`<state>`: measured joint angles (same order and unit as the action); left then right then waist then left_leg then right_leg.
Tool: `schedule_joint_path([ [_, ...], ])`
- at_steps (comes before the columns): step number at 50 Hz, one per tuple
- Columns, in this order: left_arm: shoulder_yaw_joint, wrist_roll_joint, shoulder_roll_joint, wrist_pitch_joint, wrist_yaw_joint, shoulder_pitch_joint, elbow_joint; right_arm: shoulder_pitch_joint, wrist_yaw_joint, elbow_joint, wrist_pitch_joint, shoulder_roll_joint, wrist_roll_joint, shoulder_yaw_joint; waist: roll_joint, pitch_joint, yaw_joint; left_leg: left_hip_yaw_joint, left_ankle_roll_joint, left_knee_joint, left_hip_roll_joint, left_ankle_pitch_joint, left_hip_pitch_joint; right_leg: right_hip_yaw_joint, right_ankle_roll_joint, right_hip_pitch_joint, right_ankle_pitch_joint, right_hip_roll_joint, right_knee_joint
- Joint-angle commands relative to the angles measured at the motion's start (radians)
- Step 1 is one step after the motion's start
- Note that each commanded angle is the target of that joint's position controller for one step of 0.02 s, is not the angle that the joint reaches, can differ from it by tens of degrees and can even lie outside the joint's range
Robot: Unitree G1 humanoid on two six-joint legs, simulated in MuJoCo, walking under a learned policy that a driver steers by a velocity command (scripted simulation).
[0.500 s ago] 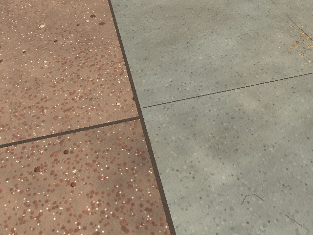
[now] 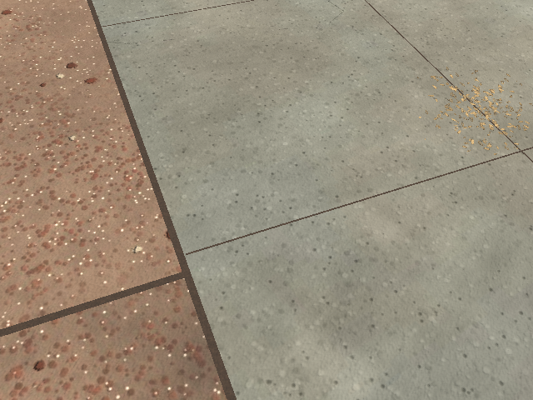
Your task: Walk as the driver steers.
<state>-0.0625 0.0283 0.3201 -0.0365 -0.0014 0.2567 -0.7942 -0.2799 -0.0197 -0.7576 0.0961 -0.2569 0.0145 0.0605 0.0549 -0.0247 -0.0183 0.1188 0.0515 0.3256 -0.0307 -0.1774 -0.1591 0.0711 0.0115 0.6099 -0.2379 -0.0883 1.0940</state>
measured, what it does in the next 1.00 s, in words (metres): walks ahead, turning right: right foot, then left foot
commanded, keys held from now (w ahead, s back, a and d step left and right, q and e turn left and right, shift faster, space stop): w+e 0.26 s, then e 0.34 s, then no key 0.32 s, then q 0.08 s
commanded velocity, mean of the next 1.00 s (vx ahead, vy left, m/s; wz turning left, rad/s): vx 0.24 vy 0.00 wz -0.42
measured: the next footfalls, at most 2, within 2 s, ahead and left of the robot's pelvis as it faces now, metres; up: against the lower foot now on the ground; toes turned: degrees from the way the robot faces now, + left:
right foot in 0.32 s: +0.32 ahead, -0.16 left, +0.00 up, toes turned -13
left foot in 0.78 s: +0.49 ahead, +0.00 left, +0.00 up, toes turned -28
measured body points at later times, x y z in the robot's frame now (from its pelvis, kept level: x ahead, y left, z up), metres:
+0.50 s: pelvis +0.24 -0.08 -0.01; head +0.29 -0.10 +0.44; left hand +0.46 +0.16 -0.10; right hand +0.31 -0.39 -0.12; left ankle +0.27 +0.10 -0.65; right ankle +0.28 -0.15 -0.75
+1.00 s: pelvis +0.36 -0.07 -0.01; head +0.39 -0.07 +0.44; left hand +0.61 +0.11 -0.12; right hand +0.38 -0.36 -0.11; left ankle +0.46 +0.02 -0.75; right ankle +0.26 -0.18 -0.72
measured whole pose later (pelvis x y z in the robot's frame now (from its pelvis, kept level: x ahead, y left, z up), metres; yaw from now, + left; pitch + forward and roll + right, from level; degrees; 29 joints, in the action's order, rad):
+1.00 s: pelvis +0.36 -0.07 -0.01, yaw -26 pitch +1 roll -1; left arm -0.05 0.00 0.29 0.05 -0.03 0.15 -0.72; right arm -0.14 0.00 -0.75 0.01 -0.24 0.01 0.03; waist 0.02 -0.04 -0.02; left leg -0.04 0.01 0.48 -0.01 -0.17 -0.33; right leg 0.09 0.09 0.32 -0.48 0.02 0.76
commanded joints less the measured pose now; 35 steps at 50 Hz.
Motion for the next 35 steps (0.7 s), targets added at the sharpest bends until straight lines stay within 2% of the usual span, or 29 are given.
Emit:
schedule_joint_path([
  [1, -0.012, -0.005, 0.029, 0.004, 0.0, 0.022, 0.057, 0.059, 0.01, 0.045, 0.029, -0.121, 0.005, 0.032, -0.119, -0.012, 0.029, -0.136, 0.15, -0.204, 0.28, 0.229, 0.021, 0.058, 0.013, 0.081, 0.141, -0.039, -0.071],
  [4, -0.003, -0.007, 0.01, -0.006, 0.02, -0.065, 0.084, 0.049, 0.021, 0.025, 0.021, -0.145, -0.001, 0.038, -0.105, -0.031, 0.001, -0.038, 0.126, -0.211, 0.259, 0.251, 0.042, 0.011, 0.004, 0.056, 0.287, -0.029, -0.259],
  [6, 0.005, -0.009, -0.003, -0.008, 0.034, -0.144, 0.115, 0.013, 0.027, 0.006, 0.013, -0.166, -0.007, 0.045, -0.088, -0.056, -0.032, -0.006, 0.121, -0.214, 0.277, 0.25, 0.078, -0.029, -0.008, 0.056, 0.317, -0.024, -0.346],
  [9, 0.007, -0.007, -0.001, -0.006, 0.051, -0.225, 0.163, -0.035, 0.03, -0.025, -0.008, -0.187, -0.022, 0.054, -0.083, -0.082, -0.058, 0.023, 0.109, -0.179, 0.31, 0.282, 0.191, -0.061, -0.037, 0.097, 0.263, -0.017, -0.428],
  [11, 0.002, -0.007, 0.01, -0.005, 0.061, -0.247, 0.19, -0.044, 0.032, -0.036, -0.025, -0.202, -0.032, 0.06, -0.094, -0.077, -0.051, 0.044, 0.093, -0.121, 0.327, 0.4, 0.256, -0.095, -0.065, 0.089, 0.178, 0.003, -0.458],
  [13, -0.015, -0.008, 0.041, 0.001, 0.066, -0.203, 0.2, -0.027, 0.039, -0.033, -0.04, -0.231, -0.037, 0.067, -0.132, -0.017, -0.007, 0.075, 0.069, 0.014, 0.324, 0.734, 0.284, -0.157, -0.104, -0.027, 0.073, 0.067, -0.46],
  [14, -0.035, -0.011, 0.074, 0.004, 0.064, -0.107, 0.183, -0.009, 0.044, -0.027, -0.051, -0.241, -0.038, 0.069, -0.141, 0.035, 0.051, 0.09, 0.051, 0.169, 0.305, 0.894, 0.269, -0.184, -0.126, -0.148, 0.043, 0.114, -0.472],
  [15, -0.066, -0.014, 0.127, 0.004, 0.053, 0.052, 0.144, 0.01, 0.049, -0.017, -0.056, -0.23, -0.043, 0.063, -0.117, 0.117, 0.138, 0.114, 0.011, 0.394, 0.258, 0.882, 0.178, -0.183, -0.16, -0.379, 0.148, 0.158, -0.556],
  [16, -0.094, -0.018, 0.219, 0.013, 0.028, 0.159, 0.126, -0.017, 0.05, 0.008, -0.045, -0.182, -0.017, 0.043, 0.027, 0.215, 0.162, 0.109, -0.052, 0.712, 0.193, 0.454, -0.086, 0.043, -0.221, -0.686, 0.413, 0.015, -0.56],
  [17, -0.096, -0.035, 0.31, 0.004, 0.025, 0.09, 0.162, -0.126, 0.034, 0.055, -0.019, -0.06, 0.015, 0.001, 0.232, 0.357, 0.031, -0.029, -0.122, 1.066, -0.028, -0.49, -0.477, 0.599, -0.451, -0.98, 0.575, -0.266, -0.62],
  [18, -0.077, -0.029, 0.223, -0.002, 0.031, 0.118, 0.185, -0.035, 0.023, 0.04, 0.004, -0.167, -0.016, 0.019, 0.05, 0.459, 0.127, -0.219, -0.108, 1.131, 0.008, -0.488, -0.514, 0.609, -0.449, -0.987, 0.622, -0.272, -0.672],
  [19, -0.063, -0.025, 0.18, -0.01, 0.034, 0.067, 0.183, 0.047, 0.021, 0.072, 0.01, -0.18, -0.044, 0.022, 0.021, 0.317, 0.115, -0.211, -0.09, 1.092, 0.049, -0.404, -0.565, 0.439, -0.404, -0.877, 0.695, -0.233, -0.672],
  [20, -0.057, -0.008, 0.146, -0.011, 0.031, 0.018, 0.179, 0.065, 0.032, 0.067, 0.01, -0.166, -0.03, 0.019, -0.058, 0.204, 0.077, -0.197, -0.088, 1.003, 0.09, -0.326, -0.562, 0.329, -0.348, -0.731, 0.679, -0.17, -0.681],
  [21, -0.051, -0.004, 0.122, -0.007, 0.024, -0.032, 0.188, 0.073, 0.043, 0.063, 0.002, -0.173, -0.009, 0.025, -0.061, 0.142, 0.047, -0.19, -0.095, 0.936, 0.112, -0.274, -0.524, 0.272, -0.318, -0.606, 0.662, -0.137, -0.706],
  [22, -0.045, -0.018, 0.113, -0.002, 0.017, -0.064, 0.203, 0.059, 0.046, 0.063, -0.013, -0.18, -0.007, 0.031, -0.04, 0.125, 0.014, -0.196, -0.099, 0.908, 0.12, -0.243, -0.45, 0.24, -0.309, -0.5, 0.677, -0.112, -0.737],
  [23, -0.047, -0.03, 0.119, 0.0, 0.015, -0.082, 0.208, 0.042, 0.047, 0.063, -0.027, -0.17, -0.005, 0.03, -0.027, 0.121, -0.006, -0.189, -0.109, 0.877, 0.111, -0.221, -0.41, 0.225, -0.308, -0.438, 0.709, -0.099, -0.752],
  [25, -0.054, -0.032, 0.138, 0.001, 0.007, -0.085, 0.2, 0.024, 0.053, 0.059, -0.044, -0.138, 0.0, 0.021, -0.012, 0.134, -0.021, -0.177, -0.134, 0.786, 0.09, -0.18, -0.386, 0.182, -0.308, -0.385, 0.783, -0.077, -0.752],
  [27, -0.057, -0.023, 0.15, 0.011, -0.007, -0.075, 0.191, 0.057, 0.058, 0.07, -0.051, -0.125, 0.003, 0.015, 0.001, 0.149, -0.013, -0.179, -0.151, 0.682, 0.071, -0.121, -0.39, 0.17, -0.291, -0.378, 0.772, -0.056, -0.737],
  [30, -0.057, -0.011, 0.152, 0.037, -0.026, -0.072, 0.186, 0.128, 0.052, 0.086, -0.058, -0.121, -0.003, 0.01, 0.033, 0.169, 0.01, -0.192, -0.161, 0.541, 0.045, -0.005, -0.362, 0.187, -0.245, -0.378, 0.624, -0.029, -0.713],
  [32, -0.052, -0.016, 0.142, 0.049, -0.033, -0.071, 0.182, 0.162, 0.044, 0.09, -0.061, -0.121, -0.01, 0.008, 0.05, 0.164, 0.026, -0.197, -0.159, 0.463, 0.044, 0.033, -0.347, 0.206, -0.23, -0.389, 0.529, -0.036, -0.705],
  [35, -0.041, -0.024, 0.124, 0.055, -0.03, -0.056, 0.17, 0.196, 0.033, 0.101, -0.056, -0.132, -0.011, 0.01, 0.069, 0.146, 0.048, -0.197, -0.142, 0.375, 0.036, -0.004, -0.307, 0.256, -0.226, -0.413, 0.478, -0.054, -0.661],
])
